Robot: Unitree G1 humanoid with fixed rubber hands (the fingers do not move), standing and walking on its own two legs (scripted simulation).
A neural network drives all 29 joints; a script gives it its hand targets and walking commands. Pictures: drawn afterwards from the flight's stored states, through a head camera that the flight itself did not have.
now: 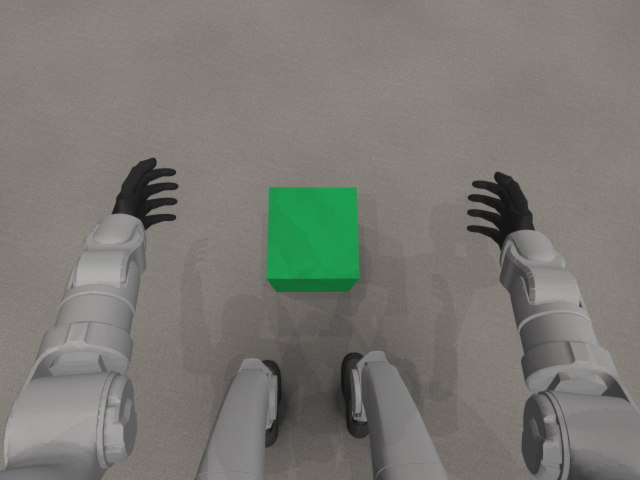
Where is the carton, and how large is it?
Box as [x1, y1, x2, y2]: [267, 187, 359, 291]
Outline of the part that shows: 269,187 267,279 275,290 348,290 359,278 356,187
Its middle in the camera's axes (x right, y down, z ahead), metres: -0.02 +0.02 +0.97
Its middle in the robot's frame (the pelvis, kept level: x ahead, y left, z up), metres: +0.50 -0.01 -0.56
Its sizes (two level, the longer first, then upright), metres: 0.210 0.200 0.250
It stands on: the floor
